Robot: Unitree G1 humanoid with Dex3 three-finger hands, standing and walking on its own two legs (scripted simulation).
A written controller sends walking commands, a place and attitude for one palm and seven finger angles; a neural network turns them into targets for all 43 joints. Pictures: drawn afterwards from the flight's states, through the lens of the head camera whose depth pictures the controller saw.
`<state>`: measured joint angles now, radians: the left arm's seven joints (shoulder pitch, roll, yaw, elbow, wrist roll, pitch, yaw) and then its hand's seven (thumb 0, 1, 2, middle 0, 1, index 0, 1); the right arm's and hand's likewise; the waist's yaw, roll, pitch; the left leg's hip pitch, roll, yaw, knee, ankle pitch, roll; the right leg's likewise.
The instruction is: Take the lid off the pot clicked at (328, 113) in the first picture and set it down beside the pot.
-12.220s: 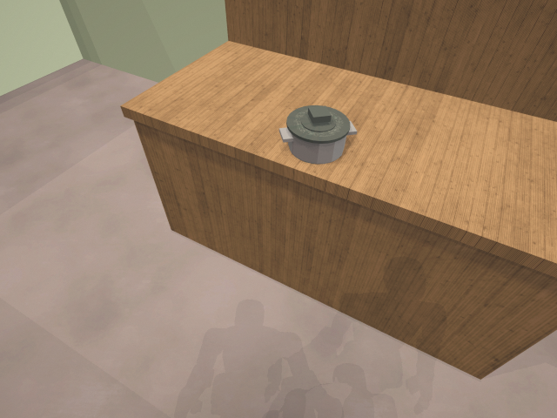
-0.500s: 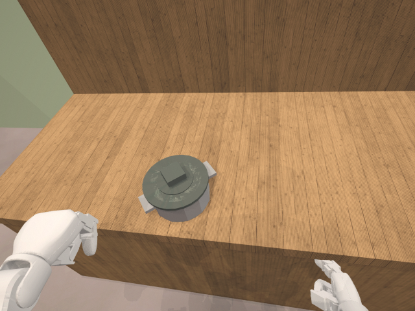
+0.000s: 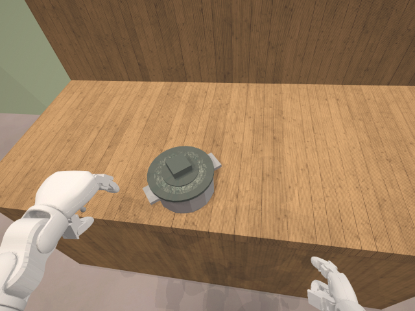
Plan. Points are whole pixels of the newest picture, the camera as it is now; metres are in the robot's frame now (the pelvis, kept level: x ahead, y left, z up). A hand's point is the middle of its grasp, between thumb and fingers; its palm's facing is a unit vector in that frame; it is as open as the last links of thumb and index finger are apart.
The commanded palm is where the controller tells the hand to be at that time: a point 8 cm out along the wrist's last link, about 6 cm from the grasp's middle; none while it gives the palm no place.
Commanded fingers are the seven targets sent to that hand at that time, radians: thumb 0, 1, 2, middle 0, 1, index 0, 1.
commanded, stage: reach forward and open the fingers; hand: left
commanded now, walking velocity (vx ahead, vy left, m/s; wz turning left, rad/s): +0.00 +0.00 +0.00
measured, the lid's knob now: (178, 165) +0.43 +0.13 +0.00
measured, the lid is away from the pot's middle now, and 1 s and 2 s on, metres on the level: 0.00 0.00 0.00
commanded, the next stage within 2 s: move the open hand above the knob in 0.22 s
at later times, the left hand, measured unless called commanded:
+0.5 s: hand (104, 191) +0.31 +0.24 +0.07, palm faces -0.30 -0.02 -0.95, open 10.0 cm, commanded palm +0.30 +0.24 +0.13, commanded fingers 0.00 -0.23 1.28 -0.82 -0.08 -0.82 -0.08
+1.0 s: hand (131, 180) +0.34 +0.20 +0.07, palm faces -0.30 -0.07 -0.95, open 10.1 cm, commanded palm +0.34 +0.21 +0.13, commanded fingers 0.00 -0.23 1.28 -0.82 -0.08 -0.82 -0.08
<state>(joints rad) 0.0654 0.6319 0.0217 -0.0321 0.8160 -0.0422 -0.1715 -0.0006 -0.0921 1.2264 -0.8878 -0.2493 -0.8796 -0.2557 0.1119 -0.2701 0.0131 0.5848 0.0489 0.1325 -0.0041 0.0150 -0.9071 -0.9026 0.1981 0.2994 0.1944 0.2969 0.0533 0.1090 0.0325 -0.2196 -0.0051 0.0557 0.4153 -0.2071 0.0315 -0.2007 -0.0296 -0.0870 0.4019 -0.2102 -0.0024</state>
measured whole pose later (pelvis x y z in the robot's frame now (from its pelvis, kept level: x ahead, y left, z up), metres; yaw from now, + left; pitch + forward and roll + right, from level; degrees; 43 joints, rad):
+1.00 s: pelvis +0.02 +0.00 +0.00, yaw +1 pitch +3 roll +0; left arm -0.18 0.53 -0.18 0.05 0.82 0.09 -0.26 0.00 -0.22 1.27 -0.83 -0.08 -0.82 -0.09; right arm 0.13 -0.29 0.01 0.57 0.06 0.13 0.04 0.01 -0.91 -0.90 0.20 0.30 0.19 0.30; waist 0.02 0.12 -0.01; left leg -0.24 -0.02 0.04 0.42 -0.24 0.03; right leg -0.23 -0.04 -0.10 0.42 -0.25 0.00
